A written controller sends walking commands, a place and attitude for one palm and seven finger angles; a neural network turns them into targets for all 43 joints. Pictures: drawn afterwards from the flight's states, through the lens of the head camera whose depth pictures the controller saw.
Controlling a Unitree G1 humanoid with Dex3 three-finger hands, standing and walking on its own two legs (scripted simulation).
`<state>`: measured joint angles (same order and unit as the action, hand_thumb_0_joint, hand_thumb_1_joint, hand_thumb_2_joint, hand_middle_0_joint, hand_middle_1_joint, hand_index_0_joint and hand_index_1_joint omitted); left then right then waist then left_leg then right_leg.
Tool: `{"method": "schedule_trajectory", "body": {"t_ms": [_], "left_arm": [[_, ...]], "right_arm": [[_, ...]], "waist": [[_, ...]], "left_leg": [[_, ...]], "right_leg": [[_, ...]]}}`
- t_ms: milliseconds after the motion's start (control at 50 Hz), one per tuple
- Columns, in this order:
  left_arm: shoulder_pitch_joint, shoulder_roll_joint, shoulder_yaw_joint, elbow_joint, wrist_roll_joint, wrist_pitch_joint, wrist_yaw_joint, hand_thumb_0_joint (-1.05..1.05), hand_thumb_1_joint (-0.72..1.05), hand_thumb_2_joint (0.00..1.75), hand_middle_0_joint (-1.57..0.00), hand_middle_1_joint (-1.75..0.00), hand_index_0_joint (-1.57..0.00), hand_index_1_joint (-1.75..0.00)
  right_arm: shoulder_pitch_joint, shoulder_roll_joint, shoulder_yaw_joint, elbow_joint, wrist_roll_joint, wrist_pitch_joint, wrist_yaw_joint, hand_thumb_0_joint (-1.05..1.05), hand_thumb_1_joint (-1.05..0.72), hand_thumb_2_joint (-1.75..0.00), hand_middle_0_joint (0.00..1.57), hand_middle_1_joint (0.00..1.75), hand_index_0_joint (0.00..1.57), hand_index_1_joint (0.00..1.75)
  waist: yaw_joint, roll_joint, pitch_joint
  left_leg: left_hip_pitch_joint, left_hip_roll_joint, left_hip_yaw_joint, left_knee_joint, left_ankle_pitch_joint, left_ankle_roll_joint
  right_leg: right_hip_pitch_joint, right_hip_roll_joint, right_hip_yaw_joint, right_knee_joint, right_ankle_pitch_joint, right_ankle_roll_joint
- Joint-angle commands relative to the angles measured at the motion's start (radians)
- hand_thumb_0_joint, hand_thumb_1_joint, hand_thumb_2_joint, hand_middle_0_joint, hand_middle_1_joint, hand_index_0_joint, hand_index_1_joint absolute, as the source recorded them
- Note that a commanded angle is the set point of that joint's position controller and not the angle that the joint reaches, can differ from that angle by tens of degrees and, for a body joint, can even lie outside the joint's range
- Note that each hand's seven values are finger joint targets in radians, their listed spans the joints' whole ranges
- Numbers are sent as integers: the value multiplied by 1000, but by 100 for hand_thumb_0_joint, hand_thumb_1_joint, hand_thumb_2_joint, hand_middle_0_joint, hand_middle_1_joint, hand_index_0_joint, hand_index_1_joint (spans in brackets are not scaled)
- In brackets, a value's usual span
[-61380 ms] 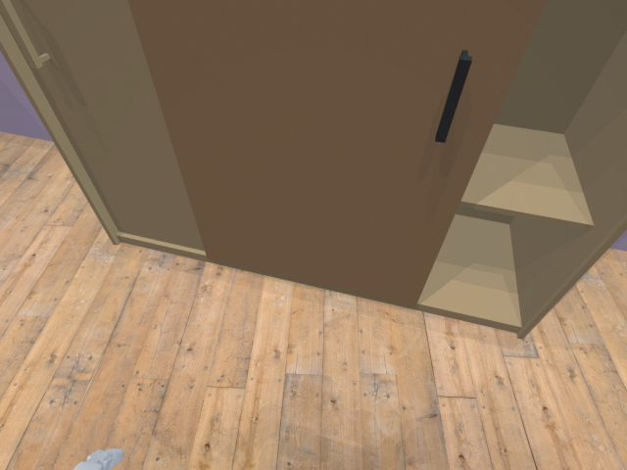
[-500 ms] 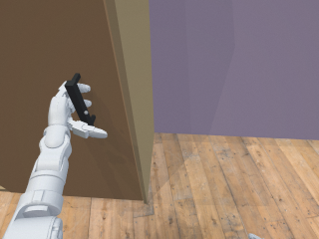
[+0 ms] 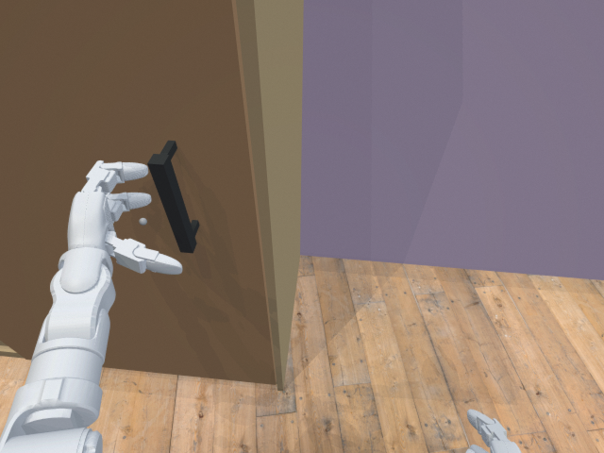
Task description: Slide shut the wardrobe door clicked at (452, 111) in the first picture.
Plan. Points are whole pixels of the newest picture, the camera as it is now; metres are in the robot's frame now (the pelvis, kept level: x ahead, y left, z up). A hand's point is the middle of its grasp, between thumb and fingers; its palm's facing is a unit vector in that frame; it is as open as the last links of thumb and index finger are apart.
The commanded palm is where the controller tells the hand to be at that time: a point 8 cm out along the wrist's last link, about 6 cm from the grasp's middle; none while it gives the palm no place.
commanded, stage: slip the hand off the handle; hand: left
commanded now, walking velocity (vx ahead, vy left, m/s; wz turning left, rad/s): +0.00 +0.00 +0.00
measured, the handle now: (179, 199) +0.43 +0.20 +0.11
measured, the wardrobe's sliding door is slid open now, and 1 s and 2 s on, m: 0.00 0.00 0.00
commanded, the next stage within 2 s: draw the hand back to the body in 1.06 s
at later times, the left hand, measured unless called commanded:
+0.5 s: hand (110, 241) +0.35 +0.27 +0.11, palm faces +0.23 -0.96 -0.19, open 14.6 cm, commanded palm +0.30 +0.31 +0.13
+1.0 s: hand (80, 301) +0.26 +0.27 +0.11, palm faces +0.25 -0.95 -0.19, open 14.7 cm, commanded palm +0.23 +0.31 +0.13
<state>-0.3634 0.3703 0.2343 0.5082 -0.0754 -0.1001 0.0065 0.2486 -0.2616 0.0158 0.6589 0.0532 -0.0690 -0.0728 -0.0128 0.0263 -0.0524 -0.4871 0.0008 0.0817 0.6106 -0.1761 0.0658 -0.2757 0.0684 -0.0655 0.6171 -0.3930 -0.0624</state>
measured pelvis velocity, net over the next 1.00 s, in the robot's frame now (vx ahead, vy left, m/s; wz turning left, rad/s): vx -0.03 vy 0.03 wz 0.02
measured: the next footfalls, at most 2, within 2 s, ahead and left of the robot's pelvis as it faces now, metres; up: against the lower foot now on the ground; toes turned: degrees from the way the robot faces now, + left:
none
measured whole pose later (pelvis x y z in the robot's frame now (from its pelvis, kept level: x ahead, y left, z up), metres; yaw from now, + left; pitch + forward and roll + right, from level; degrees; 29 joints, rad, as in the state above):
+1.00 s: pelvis -0.03 +0.03 +0.00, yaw +1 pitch -2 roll -2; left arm 0.00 0.32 0.19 0.09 -0.12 -0.04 -0.02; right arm 0.17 -0.23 0.07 0.64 0.05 -0.17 -0.09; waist 0.05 0.05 -0.02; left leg -0.42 -0.04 0.07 0.58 -0.15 0.09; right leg -0.21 0.04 -0.08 0.60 -0.36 -0.02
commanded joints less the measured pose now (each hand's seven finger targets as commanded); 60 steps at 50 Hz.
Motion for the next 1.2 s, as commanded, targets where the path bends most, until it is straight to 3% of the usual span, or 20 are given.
{"method": "schedule_trajectory", "body": {"t_ms": [0,40,140,200,280,340,400,520,600,660,700,800,900,940,1000,1040,1100,1120,1160,1180], "left_arm": [[-445,269,68,-172,-9,-62,-26,0,-55,20,-25,-115,-25,-115],[-455,244,47,-167,-13,-69,-37,0,-55,20,-25,-115,-25,-115],[-479,285,80,-136,-16,-97,-48,0,-55,20,-25,-115,-25,-115],[-463,356,139,-68,-13,-95,-59,0,-55,20,-25,-115,-25,-115],[-288,296,124,-164,-34,-88,-82,0,-55,20,-25,-115,-25,-115],[-214,284,129,-241,-50,-76,-74,0,-55,20,-25,-115,-25,-115],[-184,306,155,-340,-49,-79,-58,0,-55,20,-25,-115,-25,-115],[-110,236,101,-493,-48,-77,-37,0,-55,20,-25,-115,-25,-115],[-18,217,91,-522,-54,-53,-36,0,-55,20,-25,-115,-25,-115],[16,183,67,-558,-64,-32,-35,0,-55,20,-25,-115,-25,-115],[25,186,65,-565,-56,-19,-29,0,-55,20,-25,-115,-25,-115],[42,166,48,-619,-55,-11,-24,0,-55,20,-25,-115,-25,-115],[55,151,28,-659,-49,-8,-22,0,-55,20,-25,-115,-25,-115],[30,130,9,-660,-50,-6,-19,0,-55,20,-25,-115,-25,-115],[38,162,37,-639,-48,0,-16,0,-55,20,-25,-115,-25,-115],[0,129,2,-659,-49,-1,-19,0,-55,20,-25,-115,-25,-115],[24,164,32,-605,-46,10,-17,0,-55,20,-25,-115,-25,-115],[24,134,8,-607,-48,11,-19,0,-55,20,-25,-115,-25,-115],[13,163,36,-580,-50,16,-17,0,-55,20,-25,-115,-25,-115],[-39,112,12,-564,-199,3,-150,0,-55,20,-25,-115,-25,-115]], "right_arm": [[-17,-147,-42,-104,4,-41,-23,0,-90,-90,20,30,20,30],[-18,-143,-41,-109,5,-45,-23,0,-90,-90,20,30,20,30],[-1,-153,-44,-102,0,-56,-23,0,-90,-90,20,30,20,30],[17,-164,-42,-94,-2,-50,-25,0,-90,-90,20,30,20,30],[6,-155,-51,-135,-1,-59,-10,0,-90,-90,20,30,20,30],[-11,-153,-48,-153,0,-63,-5,0,-90,-90,20,30,20,30],[-28,-152,-48,-158,-4,-70,-7,0,-90,-90,20,30,20,30],[-65,-137,-41,-159,-8,-100,-15,0,-90,-90,20,30,20,30],[-88,-133,-34,-156,-5,-116,-21,0,-90,-90,20,30,20,30],[-115,-126,-29,-160,0,-126,-24,0,-90,-90,20,30,20,30],[-118,-124,-22,-157,1,-129,-27,0,-90,-90,20,30,20,30],[-138,-116,-12,-158,-4,-139,-31,0,-90,-90,20,30,20,30],[-165,-106,1,-161,-4,-149,-34,0,-90,-90,20,30,20,30],[-171,-103,4,-156,-6,-157,-35,0,-90,-90,20,30,20,30],[-166,-109,4,-145,-10,-160,-40,0,-90,-90,20,30,20,30],[-175,-105,6,-151,-9,-169,-40,0,-90,-90,20,30,20,30],[-168,-110,6,-139,-9,-168,-42,0,-90,-90,20,30,20,30],[-174,-107,6,-149,-8,-173,-41,0,-90,-90,20,30,20,30],[-170,-111,6,-142,-10,-174,-43,0,-90,-90,20,30,20,30],[-158,-122,18,-135,8,-196,-52,0,-90,-90,20,30,20,30]], "waist": [[-29,27,-202],[-29,42,-222],[-27,42,-256],[-23,14,-229],[17,71,-301],[18,21,-255],[22,38,-241],[15,103,-246],[21,56,-205],[25,73,-176],[25,52,-141],[27,34,-142],[31,76,-107],[19,65,-101],[28,38,-105],[20,59,-122],[30,41,-102],[30,50,-98],[33,39,-98],[-11,-17,-143]], "left_leg": [[371,24,-111,-39,40,-10],[395,28,-125,-45,38,-12],[412,34,-146,-46,19,-15],[370,37,-151,-47,6,-13],[428,44,-155,-48,77,-21],[393,47,-151,-55,68,-14],[393,52,-158,-66,33,-15],[461,70,-208,-98,-33,-28],[442,77,-226,-124,-98,-32],[439,78,-240,-146,-154,-38],[417,79,-250,-165,-210,-40],[416,71,-249,-182,-261,-39],[396,63,-247,-205,-349,-44],[400,61,-248,-200,-348,-43],[378,53,-241,-197,-354,-42],[393,48,-237,-186,-331,-40],[362,45,-231,-189,-353,-42],[357,43,-227,-188,-358,-41],[342,40,-220,-181,-358,-39],[375,38,-213,-172,-286,-38]], "right_leg": [[-227,-39,85,-144,188,49],[-240,-38,75,-138,174,43],[-255,-33,67,-126,149,39],[-251,-31,64,-124,144,38],[-227,-26,48,-102,183,32],[-219,-22,44,-109,184,38],[-220,-21,43,-109,161,37],[-250,-23,32,-95,132,38],[-239,-26,30,-104,115,39],[-241,-31,31,-107,94,40],[-234,-32,32,-112,78,39],[-207,-37,34,-126,59,39],[-194,-39,37,-129,16,37],[-202,-40,34,-130,15,37],[-182,-40,37,-135,2,36],[-188,-42,36,-130,14,35],[-180,-43,38,-137,-9,35],[-184,-45,38,-135,-17,36],[-180,-45,40,-137,-26,36],[-116,-51,53,-177,-1,36]]}}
